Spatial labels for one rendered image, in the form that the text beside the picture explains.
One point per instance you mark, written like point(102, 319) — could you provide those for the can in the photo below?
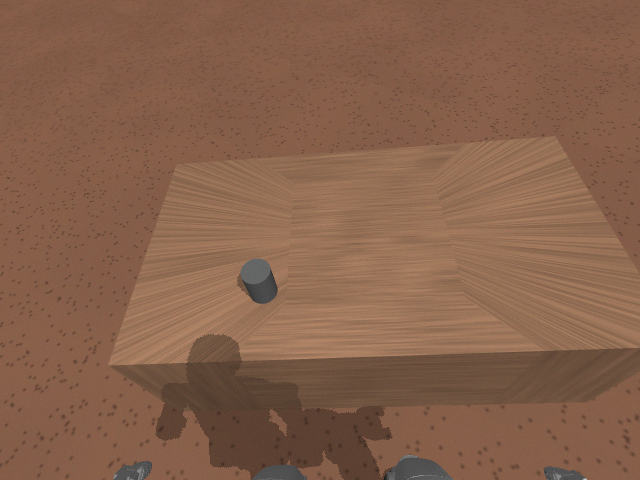
point(259, 280)

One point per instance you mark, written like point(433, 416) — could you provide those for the left robot hand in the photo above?
point(138, 471)

